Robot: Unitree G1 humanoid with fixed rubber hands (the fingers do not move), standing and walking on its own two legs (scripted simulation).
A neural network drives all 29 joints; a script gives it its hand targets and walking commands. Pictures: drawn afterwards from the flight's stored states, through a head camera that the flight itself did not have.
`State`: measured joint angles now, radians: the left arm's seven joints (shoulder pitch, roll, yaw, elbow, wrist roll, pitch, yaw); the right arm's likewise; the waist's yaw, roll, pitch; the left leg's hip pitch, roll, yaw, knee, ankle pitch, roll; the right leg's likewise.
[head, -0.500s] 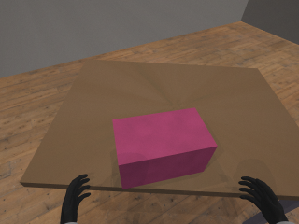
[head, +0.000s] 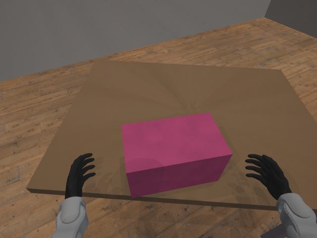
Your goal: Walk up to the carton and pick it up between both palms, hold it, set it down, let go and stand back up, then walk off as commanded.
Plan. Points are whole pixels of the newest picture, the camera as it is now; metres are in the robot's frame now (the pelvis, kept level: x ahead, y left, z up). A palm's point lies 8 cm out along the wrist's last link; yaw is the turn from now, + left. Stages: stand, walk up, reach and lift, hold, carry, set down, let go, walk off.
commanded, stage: reach and lift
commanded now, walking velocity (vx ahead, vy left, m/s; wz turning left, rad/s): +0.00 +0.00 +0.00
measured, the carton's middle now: (171, 154) +0.39 -0.01 -0.05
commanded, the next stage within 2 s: none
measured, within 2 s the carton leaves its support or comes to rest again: neither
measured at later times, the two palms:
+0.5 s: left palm (74, 160) +0.28 +0.24 +0.05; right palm (268, 146) +0.36 -0.25 +0.06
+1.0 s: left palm (72, 136) +0.33 +0.25 +0.09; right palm (256, 117) +0.43 -0.22 +0.10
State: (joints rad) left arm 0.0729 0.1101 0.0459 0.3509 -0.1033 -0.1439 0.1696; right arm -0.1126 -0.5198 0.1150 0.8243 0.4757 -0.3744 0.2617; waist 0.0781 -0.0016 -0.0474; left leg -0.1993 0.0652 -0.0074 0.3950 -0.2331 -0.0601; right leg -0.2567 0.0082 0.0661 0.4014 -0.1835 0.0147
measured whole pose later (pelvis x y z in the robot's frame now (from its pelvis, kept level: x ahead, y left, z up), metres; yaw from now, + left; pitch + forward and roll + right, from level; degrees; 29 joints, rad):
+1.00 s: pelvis -0.01 +0.00 +0.00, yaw +1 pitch +9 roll -1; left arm -0.45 0.18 0.12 0.39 -0.18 0.26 0.12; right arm -0.66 -0.60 0.12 0.87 0.49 -0.01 0.20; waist 0.15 0.02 -0.07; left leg -0.34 0.08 -0.03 0.37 -0.18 -0.06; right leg -0.36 0.02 0.05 0.32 -0.11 0.01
